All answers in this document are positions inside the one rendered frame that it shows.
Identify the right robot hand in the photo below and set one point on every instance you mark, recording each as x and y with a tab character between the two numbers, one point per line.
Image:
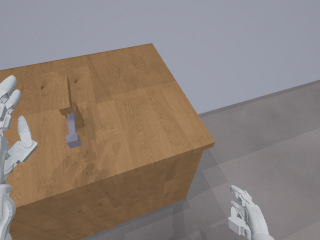
250	220

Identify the left robot hand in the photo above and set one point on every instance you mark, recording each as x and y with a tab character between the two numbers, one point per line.
21	150

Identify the counter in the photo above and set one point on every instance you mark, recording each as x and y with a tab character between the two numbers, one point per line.
141	143

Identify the tap lever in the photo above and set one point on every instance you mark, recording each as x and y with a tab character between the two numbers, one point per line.
73	140

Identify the robot left forearm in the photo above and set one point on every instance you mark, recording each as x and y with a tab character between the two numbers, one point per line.
7	211

